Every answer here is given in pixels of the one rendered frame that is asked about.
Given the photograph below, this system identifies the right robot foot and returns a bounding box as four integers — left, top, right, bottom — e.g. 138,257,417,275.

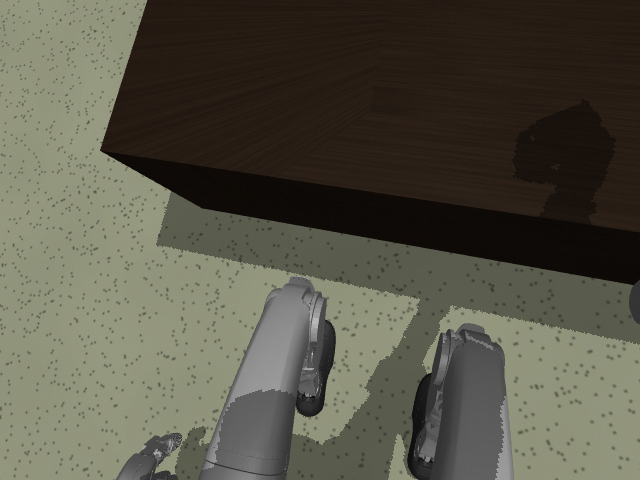
407,373,433,480

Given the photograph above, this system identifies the left robot hand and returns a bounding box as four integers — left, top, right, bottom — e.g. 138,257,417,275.
116,433,182,480

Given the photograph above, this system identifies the left robot foot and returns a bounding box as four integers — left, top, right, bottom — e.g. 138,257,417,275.
296,320,336,417

